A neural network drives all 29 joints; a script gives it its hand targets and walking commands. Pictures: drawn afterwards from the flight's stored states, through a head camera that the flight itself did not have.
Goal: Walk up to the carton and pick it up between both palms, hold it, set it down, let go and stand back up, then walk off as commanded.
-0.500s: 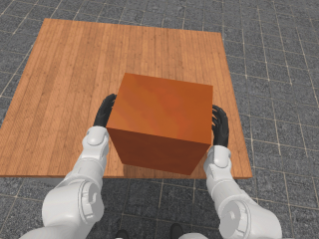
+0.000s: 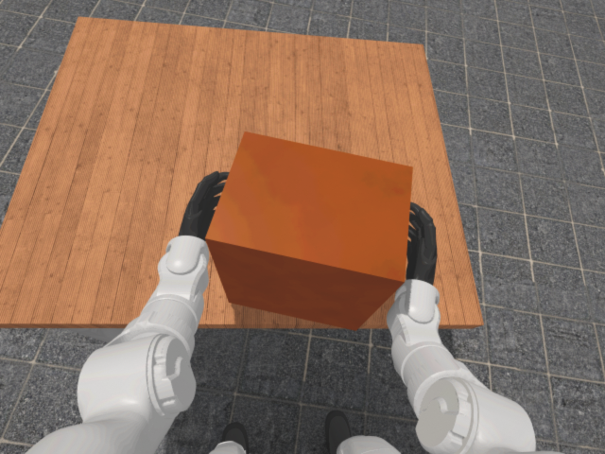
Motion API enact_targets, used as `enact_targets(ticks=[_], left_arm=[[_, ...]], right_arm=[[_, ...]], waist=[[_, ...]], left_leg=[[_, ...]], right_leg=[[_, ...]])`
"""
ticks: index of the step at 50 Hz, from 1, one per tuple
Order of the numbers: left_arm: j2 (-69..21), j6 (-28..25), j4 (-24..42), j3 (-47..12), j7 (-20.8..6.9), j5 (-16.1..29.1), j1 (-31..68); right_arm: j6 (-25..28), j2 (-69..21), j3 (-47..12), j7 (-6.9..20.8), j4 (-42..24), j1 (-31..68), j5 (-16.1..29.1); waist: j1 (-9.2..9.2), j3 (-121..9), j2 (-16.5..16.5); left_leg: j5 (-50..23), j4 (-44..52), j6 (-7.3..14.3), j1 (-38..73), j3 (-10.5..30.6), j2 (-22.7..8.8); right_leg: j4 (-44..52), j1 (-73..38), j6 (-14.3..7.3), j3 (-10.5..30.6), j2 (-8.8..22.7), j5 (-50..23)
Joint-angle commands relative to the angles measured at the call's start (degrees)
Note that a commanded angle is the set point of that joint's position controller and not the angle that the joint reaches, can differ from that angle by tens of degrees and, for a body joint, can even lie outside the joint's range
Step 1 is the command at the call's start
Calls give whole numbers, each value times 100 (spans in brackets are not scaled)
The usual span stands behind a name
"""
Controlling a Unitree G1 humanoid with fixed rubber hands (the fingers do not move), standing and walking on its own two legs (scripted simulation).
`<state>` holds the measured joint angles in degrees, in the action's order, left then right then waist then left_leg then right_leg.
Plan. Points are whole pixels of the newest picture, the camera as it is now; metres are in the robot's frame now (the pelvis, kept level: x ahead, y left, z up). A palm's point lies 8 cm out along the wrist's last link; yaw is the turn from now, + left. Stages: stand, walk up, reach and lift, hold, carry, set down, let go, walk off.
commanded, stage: set down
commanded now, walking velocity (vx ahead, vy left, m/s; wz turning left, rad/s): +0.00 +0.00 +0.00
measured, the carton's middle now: (307, 244) +0.39 -0.04 -0.08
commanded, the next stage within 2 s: none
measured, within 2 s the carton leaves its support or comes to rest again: rests again in 1.58 s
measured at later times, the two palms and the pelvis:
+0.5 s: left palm (200, 224) +0.42 +0.11 -0.04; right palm (417, 271) +0.32 -0.19 -0.04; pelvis +0.00 +0.00 +0.00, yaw +0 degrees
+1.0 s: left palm (199, 222) +0.42 +0.11 -0.04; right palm (416, 271) +0.32 -0.19 -0.04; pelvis -0.01 +0.01 +0.00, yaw -1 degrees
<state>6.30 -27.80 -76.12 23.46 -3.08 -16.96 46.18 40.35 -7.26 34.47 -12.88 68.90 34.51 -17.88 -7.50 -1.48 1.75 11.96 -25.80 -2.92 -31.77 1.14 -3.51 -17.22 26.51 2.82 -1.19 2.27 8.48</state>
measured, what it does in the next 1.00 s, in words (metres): stands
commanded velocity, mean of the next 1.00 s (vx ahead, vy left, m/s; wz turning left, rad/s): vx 0.00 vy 0.00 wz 0.00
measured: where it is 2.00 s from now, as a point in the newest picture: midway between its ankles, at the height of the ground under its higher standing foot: outside the picture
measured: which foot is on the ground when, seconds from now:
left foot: down 0.00-1.00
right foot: down 0.00-1.00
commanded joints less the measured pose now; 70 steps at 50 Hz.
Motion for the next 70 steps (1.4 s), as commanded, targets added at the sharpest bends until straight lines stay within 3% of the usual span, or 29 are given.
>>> enact_targets(ticks=[1, 4, 5, 7, 9, 14, 16, 24, 28, 34, 35, 36, 37, 42, 44, 48, 49, 50, 51, 52, 53, 54, 55, 61, 63, 64, 65, 68, 70], left_arm=[[-2875, -502, -489, -1155, -549, -690, 2993], [-3003, -511, -383, -1066, -483, -666, 3190], [-3008, -504, -449, -1090, -515, -699, 2916], [-3134, -478, -608, -1137, -565, -629, 2938], [-3146, -554, -619, -1063, -509, -723, 2940], [-2999, -561, -582, -1099, -539, -699, 2898], [-2984, -554, -666, -876, -524, -901, 2879], [-2936, -470, -671, -867, -587, -870, 2656], [-2800, -482, -805, -744, -550, -969, 2797], [-2509, -459, -511, -771, -472, -949, 2703], [-2864, -436, -660, -606, -521, -1020, 2835], [-2464, -432, -692, -585, -494, -1013, 2800], [-2527, -450, -632, -585, -452, -950, 2715], [-2471, -426, -714, -455, -434, -1044, 2520], [-2366, -417, -587, -460, -358, -1046, 2591], [-2594, -415, -648, -288, -363, -1170, 2624], [-2120, -385, -676, -334, -300, -1037, 2543], [-2463, -435, -642, -422, -281, -1130, 2593], [-2005, -403, -753, -200, -273, -1119, 2526], [-1957, -358, -588, -356, -216, -962, 2568], [-1853, -341, -480, -351, -178, -973, 2577], [-1444, -281, -743, -322, -110, -888, 2603], [-1797, -287, -654, -383, -105, -877, 2485], [-648, -290, -333, -595, 151, -314, 2659], [-478, -343, -440, -784, 264, 5, 2724], [-598, -339, -382, -755, 248, -53, 2649], [-108, -379, -463, -881, 287, 167, 2741], [471, -421, -763, -999, 452, 552, 2917], [453, -453, -754, -1406, 562, 969, 3122]], right_arm=[[39, -2990, -1184, 833, 394, 2788, -1512], [40, -2921, -1111, 867, 453, 2805, -1472], [26, -3005, -1285, 871, 412, 2706, -1438], [65, -3029, -1137, 852, 621, 2682, -1476], [169, -2890, -1193, 907, 493, 2863, -1478], [105, -2991, -1100, 881, 469, 2671, -1526], [105, -2942, -1062, 941, 481, 2705, -1530], [-1, -2953, -875, 905, 567, 2417, -1586], [8, -2780, -876, 917, 450, 2740, -1555], [9, -2447, -682, 838, 500, 2425, -1619], [-54, -2813, -483, 826, 646, 2625, -1709], [-33, -2350, -566, 851, 649, 2479, -1637], [-71, -2413, -477, 839, 581, 2422, -1717], [-32, -2529, -586, 830, 712, 2365, -1540], [-45, -2352, -341, 766, 761, 2174, -1602], [-21, -2745, -366, 820, 756, 2499, -1709], [16, -1973, -330, 802, 779, 2372, -1536], [-6, -2328, -180, 793, 765, 2243, -1679], [-80, -2164, -331, 740, 822, 2124, -1549], [-74, -1762, -117, 746, 811, 2207, -1532], [-98, -1710, 2, 691, 872, 2144, -1512], [-71, -1418, -294, 724, 777, 2460, -1268], [-138, -1696, -150, 652, 861, 2390, -1358], [-123, -617, -268, 466, 903, 2258, -683], [-48, -353, -247, 324, 961, 2262, -522], [-70, -740, -453, 360, 929, 2280, -437], [-51, -240, -390, 346, 871, 2201, -309], [33, 501, -868, 327, 1215, 2445, 347], [46, 644, -1113, 285, 1314, 2581, 729]], waist=[[-2, -3559, -604], [-75, -3707, -556], [54, -3648, -615], [-173, -3554, -715], [5, -3780, -831], [-61, -3659, -653], [111, -3577, -744], [-92, -3210, -587], [65, -3262, -566], [-87, -3318, -813], [-138, -2898, -619], [73, -3325, -662], [-68, -3096, -543], [23, -3095, -602], [-153, -2982, -704], [23, -2805, -751], [-13, -3186, -774], [-214, -3060, -918], [-2, -2891, -706], [-238, -2946, -747], [-232, -2908, -897], [3, -2922, -877], [-117, -2728, -836], [-67, -3425, -950], [-258, -3737, -922], [-80, -3835, -848], [-183, -4174, -775], [-41, -4558, -1079], [-253, -4844, -1074]], left_leg=[[-2250, -280, -223, 1074, -541, 284], [-2169, -252, -248, 1100, -482, 268], [-2443, -313, -238, 1092, -514, 246], [-2519, -360, -260, 1098, -423, 243], [-3010, -465, -342, 1348, -417, 209], [-2465, -380, -215, 1057, -410, 220], [-2315, -254, -248, 1234, -425, 250], [-2097, -286, -125, 1187, -395, 248], [-1815, -281, -80, 993, -373, 249], [-1917, -465, -122, 1056, -496, 265], [-1641, -414, -41, 816, -391, 276], [-1718, -365, -62, 931, -406, 274], [-1682, -421, -75, 992, -388, 247], [-2128, -559, -60, 1028, -406, 267], [-1820, -539, -71, 1077, -325, 266], [-1801, -659, -14, 878, -321, 279], [-1831, -552, -55, 1082, -358, 319], [-1706, -529, -86, 1029, -255, 285], [-1722, -581, -2, 948, -369, 286], [-1719, -495, -119, 1175, -327, 277], [-1760, -563, -101, 1165, -334, 286], [-1645, -627, -27, 1028, -314, 303], [-1406, -546, -41, 1020, -263, 281], [-1926, -800, -73, 975, -296, 294], [-2036, -1026, -141, 959, -266, 321], [-2298, -1138, -153, 917, -325, 346], [-2360, -1124, -126, 1008, -333, 315], [-2594, -1317, -224, 733, -303, 341], [-2764, -1629, -335, 801, -178, 329]], right_leg=[[-282, -228, -271, -495, -352, -2331], [-390, -47, -213, -587, -367, -2169], [-361, -165, -225, -531, -301, -2482], [-412, -32, -271, -593, -363, -2599], [-401, 133, -287, -691, -421, -2593], [-341, 27, -267, -533, -346, -2441], [-297, 288, -223, -584, -418, -1862], [-317, 194, -204, -550, -338, -1736], [-332, 458, -232, -569, -349, -1502], [-398, 543, -200, -589, -367, -1479], [-356, 647, -214, -555, -342, -1230], [-442, 521, -180, -579, -373, -1343], [-426, 727, -188, -628, -372, -1148], [-547, 605, -170, -548, -399, -1594], [-426, 1020, -195, -689, -428, -1191], [-550, 1084, -250, -647, -358, -966], [-517, 918, -261, -693, -445, -1223], [-468, 1162, -269, -642, -398, -932], [-420, 977, -241, -555, -353, -1046], [-465, 1062, -238, -724, -382, -876], [-523, 1126, -239, -695, -378, -832], [-555, 1150, -259, -618, -398, -881], [-546, 1241, -199, -653, -396, -564], [-691, 1129, -228, -569, -423, -1321], [-883, 1109, -177, -585, -493, -1489], [-909, 1083, -161, -508, -441, -1617], [-937, 1031, -185, -485, -517, -1828], [-1181, 926, -244, -418, -524, -2268], [-1342, 1336, -252, -443, -616, -2150]])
